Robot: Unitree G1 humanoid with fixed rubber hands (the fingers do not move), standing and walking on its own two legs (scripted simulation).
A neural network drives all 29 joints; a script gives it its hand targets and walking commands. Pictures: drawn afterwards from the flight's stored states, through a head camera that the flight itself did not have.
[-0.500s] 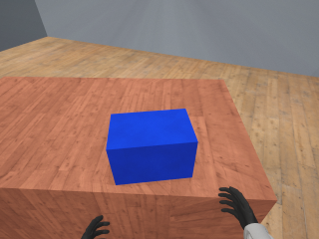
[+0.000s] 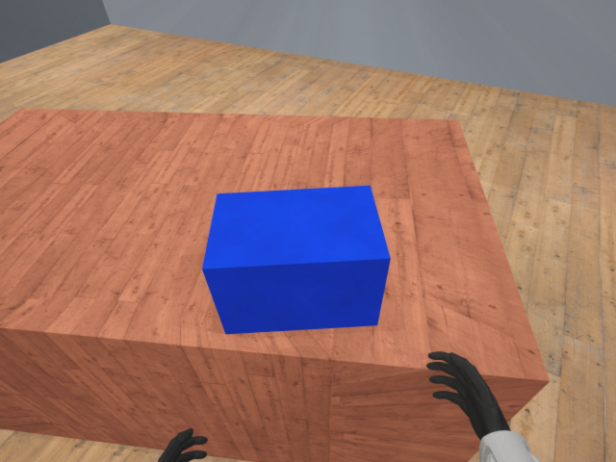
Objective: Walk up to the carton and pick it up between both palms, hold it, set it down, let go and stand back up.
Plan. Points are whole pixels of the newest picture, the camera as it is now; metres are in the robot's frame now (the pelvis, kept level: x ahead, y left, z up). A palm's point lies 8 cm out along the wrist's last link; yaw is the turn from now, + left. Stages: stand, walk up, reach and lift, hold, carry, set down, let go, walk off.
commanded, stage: stand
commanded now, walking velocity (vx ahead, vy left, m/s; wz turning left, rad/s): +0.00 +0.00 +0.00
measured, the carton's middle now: (297, 260) +0.44 +0.05 +0.01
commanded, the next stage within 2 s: none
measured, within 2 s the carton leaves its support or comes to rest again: neither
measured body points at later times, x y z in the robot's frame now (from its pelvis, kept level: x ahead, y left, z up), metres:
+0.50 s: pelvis +0.01 +0.04 -0.01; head +0.02 +0.07 +0.44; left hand +0.13 +0.26 -0.15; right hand +0.22 -0.18 -0.02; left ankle +0.01 +0.12 -0.74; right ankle +0.04 -0.11 -0.74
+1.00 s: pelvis +0.02 +0.07 -0.01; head +0.04 +0.10 +0.44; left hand +0.14 +0.27 -0.16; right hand +0.22 -0.17 -0.02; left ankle +0.01 +0.12 -0.74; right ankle +0.04 -0.11 -0.74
